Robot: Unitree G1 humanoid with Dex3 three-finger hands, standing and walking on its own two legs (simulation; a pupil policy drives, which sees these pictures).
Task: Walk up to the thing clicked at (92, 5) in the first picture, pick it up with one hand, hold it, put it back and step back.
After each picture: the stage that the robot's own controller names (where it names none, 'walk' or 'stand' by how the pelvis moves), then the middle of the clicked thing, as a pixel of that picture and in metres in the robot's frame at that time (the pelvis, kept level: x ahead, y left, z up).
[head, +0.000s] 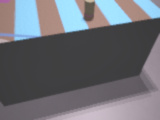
stand; (89, 8) +0.97 -0.03 -0.04
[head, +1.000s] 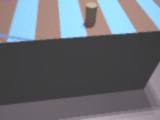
rise first; (91, 13) +0.88 +0.02 -0.02
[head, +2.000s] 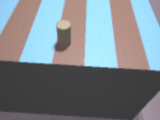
rise first; (64, 34) +0.61 +0.17 -0.03
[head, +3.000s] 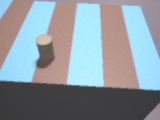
stand; (45, 49) +0.53 +0.19 -0.01
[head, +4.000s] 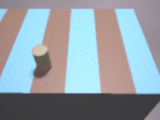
stand; (42, 59) +0.51 +0.20 -0.04
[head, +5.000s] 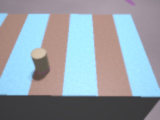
stand; (41, 62) +0.51 +0.21 -0.05
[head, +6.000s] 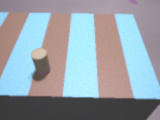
stand; (41, 62) +0.51 +0.21 -0.05
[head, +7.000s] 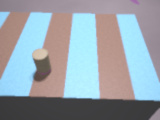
stand; (42, 62) +0.50 +0.20 -0.05
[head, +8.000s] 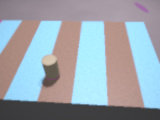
rise first; (51, 68) +0.49 +0.19 -0.04
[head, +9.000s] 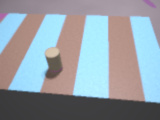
go down; (54, 61) +0.52 +0.19 -0.04
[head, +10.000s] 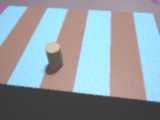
go down; (54, 56) +0.52 +0.18 -0.03
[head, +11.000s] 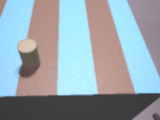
go down; (29, 55) +0.48 +0.18 -0.01
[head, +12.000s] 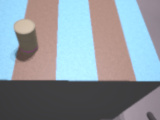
close in; (27, 37) +0.51 +0.18 +0.02
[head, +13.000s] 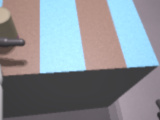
close; (4, 28) +0.53 +0.20 +0.04
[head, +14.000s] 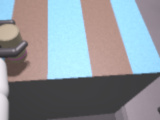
lift; (12, 44) +0.48 +0.19 +0.04
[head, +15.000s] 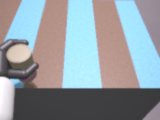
lift; (23, 64) +0.39 +0.20 +0.09
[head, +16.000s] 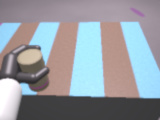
hold; (35, 71) +0.33 +0.16 +0.15
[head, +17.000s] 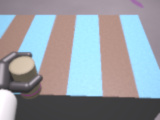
hold; (27, 78) +0.32 +0.18 +0.12
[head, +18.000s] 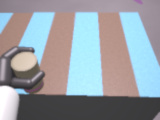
crouch; (29, 74) +0.33 +0.18 +0.12
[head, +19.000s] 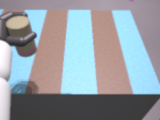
crouch; (23, 37) +0.45 +0.19 +0.15
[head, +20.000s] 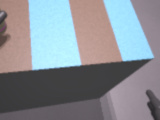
lower; out of the picture +0.55 +0.20 +0.05
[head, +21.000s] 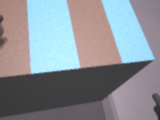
lower; out of the picture +0.54 +0.21 +0.05
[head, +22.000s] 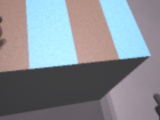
lower; out of the picture +0.54 +0.21 +0.05
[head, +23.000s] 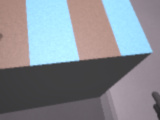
lower; out of the picture +0.55 +0.21 +0.06
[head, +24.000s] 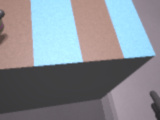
loosen; out of the picture +0.55 +0.21 +0.06
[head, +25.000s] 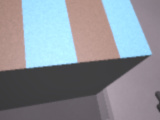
rise; out of the picture +0.54 +0.21 +0.05
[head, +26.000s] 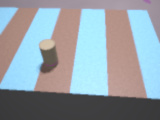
sink last; (49, 54) +0.52 +0.19 +0.00
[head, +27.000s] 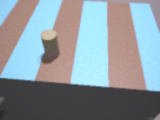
stand; (50, 44) +0.55 +0.18 +0.00
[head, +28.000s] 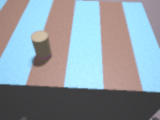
stand; (42, 46) +0.53 +0.19 +0.02
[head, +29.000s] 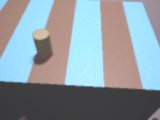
stand; (43, 44) +0.54 +0.19 +0.02
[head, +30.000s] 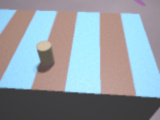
stand; (46, 54) +0.55 +0.20 -0.03
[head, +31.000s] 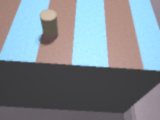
walk; (49, 25) +0.60 +0.15 -0.02
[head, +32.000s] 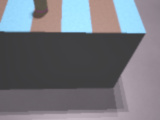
walk; (40, 1) +0.77 +0.25 -0.02
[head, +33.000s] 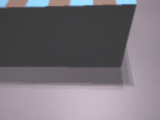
stand; out of the picture +1.11 +0.25 -0.03
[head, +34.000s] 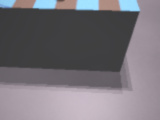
stand; out of the picture +1.13 +0.18 -0.03
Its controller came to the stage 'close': yes
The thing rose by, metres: 0.19
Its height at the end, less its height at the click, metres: +0.00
